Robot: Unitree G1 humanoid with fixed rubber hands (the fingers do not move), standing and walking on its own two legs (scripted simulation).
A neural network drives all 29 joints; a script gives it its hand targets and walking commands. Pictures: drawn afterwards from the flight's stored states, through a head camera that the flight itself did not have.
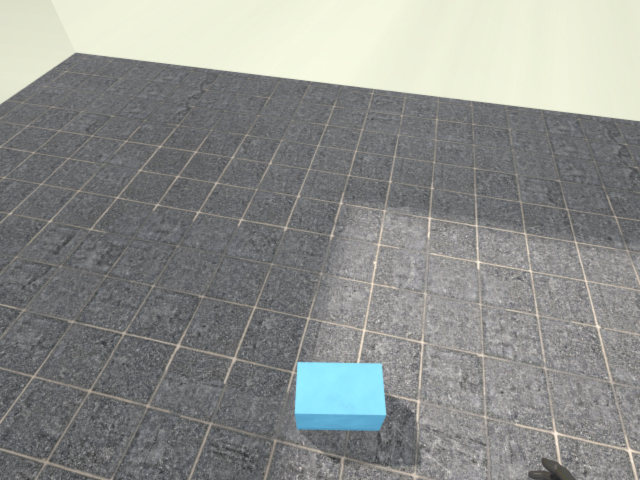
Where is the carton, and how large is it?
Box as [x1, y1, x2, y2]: [295, 362, 385, 430]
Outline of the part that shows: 297,363 295,398 295,418 297,428 359,430 379,429 385,416 382,372 380,363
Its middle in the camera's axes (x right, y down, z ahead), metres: +0.05 +0.45 +1.11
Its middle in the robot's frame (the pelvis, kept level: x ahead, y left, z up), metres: +0.45 -0.04 -0.67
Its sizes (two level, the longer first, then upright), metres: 0.241 0.140 0.154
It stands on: the floor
